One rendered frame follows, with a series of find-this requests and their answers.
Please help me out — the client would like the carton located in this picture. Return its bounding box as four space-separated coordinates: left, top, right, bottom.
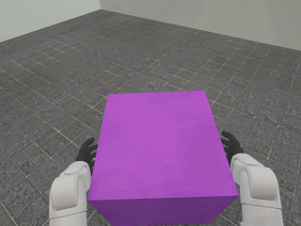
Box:
87 90 239 226

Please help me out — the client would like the right robot hand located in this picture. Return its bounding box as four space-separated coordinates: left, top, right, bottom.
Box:
220 131 244 165

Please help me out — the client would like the right robot forearm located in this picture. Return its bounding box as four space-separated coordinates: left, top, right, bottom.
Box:
230 153 284 226

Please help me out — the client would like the left robot hand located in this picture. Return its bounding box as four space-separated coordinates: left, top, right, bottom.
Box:
76 137 98 176

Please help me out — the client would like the left robot forearm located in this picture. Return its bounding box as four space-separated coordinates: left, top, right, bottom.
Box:
49 161 91 226

